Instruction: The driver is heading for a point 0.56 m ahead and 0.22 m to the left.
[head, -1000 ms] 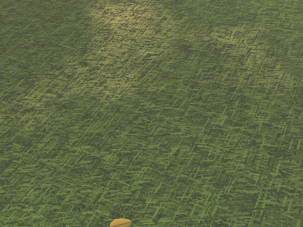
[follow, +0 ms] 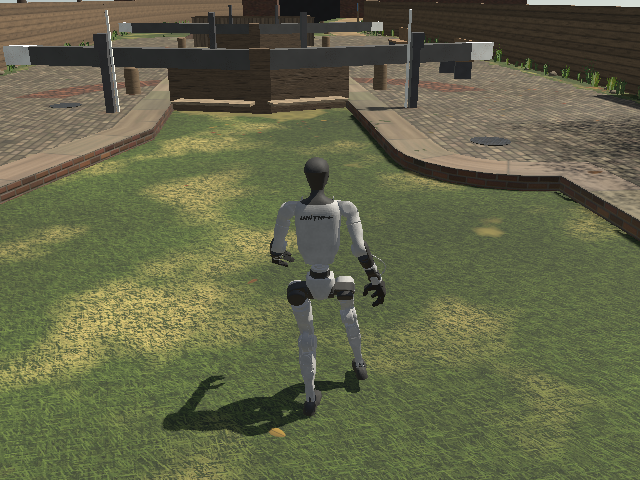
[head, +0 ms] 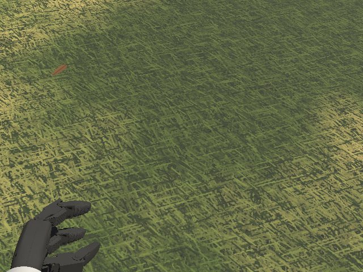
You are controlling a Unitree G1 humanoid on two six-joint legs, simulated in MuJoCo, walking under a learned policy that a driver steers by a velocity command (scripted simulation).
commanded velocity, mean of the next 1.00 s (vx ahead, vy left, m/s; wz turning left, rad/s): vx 0.11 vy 0.00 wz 0.61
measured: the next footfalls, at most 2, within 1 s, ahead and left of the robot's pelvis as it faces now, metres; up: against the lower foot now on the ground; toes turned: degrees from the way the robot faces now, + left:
right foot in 0.14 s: +0.35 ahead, -0.13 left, +0.00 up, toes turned +18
left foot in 0.60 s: +0.16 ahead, +0.06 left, +0.00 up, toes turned +34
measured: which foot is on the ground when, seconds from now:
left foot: down 0.00-0.14, up 0.16-0.58, down 0.60-1.00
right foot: up 0.00-0.12, down 0.14-0.60, up 0.62-0.90, down 0.92-1.00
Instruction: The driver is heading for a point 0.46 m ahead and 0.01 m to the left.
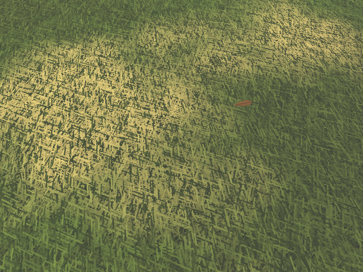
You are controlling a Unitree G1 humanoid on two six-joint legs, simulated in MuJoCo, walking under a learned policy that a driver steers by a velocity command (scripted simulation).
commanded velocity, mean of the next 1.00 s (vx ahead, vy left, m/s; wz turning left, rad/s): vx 0.52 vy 0.00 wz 0.02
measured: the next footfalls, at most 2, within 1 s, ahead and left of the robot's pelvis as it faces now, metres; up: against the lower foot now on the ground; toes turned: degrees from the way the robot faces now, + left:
left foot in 0.46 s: +0.08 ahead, +0.14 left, +0.00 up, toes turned +3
right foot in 0.90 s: +0.57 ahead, -0.10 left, +0.00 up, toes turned -3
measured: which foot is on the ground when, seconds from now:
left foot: down 0.00-0.22, up 0.24-0.44, down 0.46-0.90, up 0.92-1.00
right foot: down 0.00-0.44, up 0.46-0.88, down 0.90-1.00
